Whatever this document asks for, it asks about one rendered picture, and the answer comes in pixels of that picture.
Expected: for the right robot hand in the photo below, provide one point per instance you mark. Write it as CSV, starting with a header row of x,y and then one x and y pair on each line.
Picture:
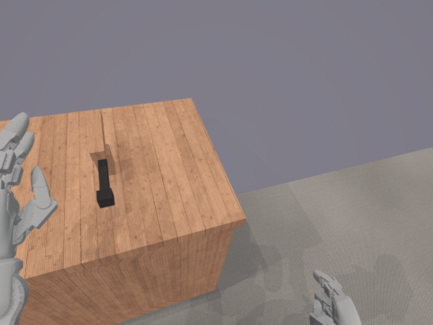
x,y
340,311

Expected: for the tap lever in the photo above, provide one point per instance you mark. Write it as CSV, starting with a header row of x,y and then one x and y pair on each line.
x,y
105,197

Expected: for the robot left forearm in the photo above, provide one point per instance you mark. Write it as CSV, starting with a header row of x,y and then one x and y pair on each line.
x,y
13,291

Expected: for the counter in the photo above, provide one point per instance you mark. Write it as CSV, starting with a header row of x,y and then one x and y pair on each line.
x,y
164,241

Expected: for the left robot hand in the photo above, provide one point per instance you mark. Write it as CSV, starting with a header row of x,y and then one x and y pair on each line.
x,y
15,144

